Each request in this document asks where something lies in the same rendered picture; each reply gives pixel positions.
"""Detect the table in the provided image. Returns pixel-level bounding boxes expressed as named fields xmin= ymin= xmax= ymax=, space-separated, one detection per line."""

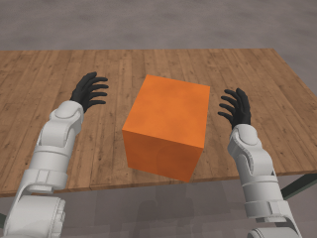
xmin=0 ymin=48 xmax=317 ymax=229

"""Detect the robot right forearm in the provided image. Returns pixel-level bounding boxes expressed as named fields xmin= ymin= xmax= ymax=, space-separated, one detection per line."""
xmin=227 ymin=124 xmax=302 ymax=238

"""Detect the robot left hand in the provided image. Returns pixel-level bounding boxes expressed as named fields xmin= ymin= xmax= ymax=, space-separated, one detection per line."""
xmin=69 ymin=71 xmax=109 ymax=114

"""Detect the carton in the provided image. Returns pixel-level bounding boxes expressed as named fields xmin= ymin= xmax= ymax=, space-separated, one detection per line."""
xmin=122 ymin=74 xmax=210 ymax=182

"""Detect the left robot upper arm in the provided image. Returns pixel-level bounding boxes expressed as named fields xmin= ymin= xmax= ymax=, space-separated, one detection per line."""
xmin=0 ymin=195 xmax=66 ymax=238

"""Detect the right robot upper arm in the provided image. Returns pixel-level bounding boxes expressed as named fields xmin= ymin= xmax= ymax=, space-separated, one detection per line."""
xmin=247 ymin=227 xmax=300 ymax=238

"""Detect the robot left forearm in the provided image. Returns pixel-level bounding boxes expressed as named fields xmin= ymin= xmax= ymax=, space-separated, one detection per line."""
xmin=3 ymin=100 xmax=84 ymax=236

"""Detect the robot right hand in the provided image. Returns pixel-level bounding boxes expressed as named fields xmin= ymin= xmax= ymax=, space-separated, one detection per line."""
xmin=218 ymin=87 xmax=252 ymax=130

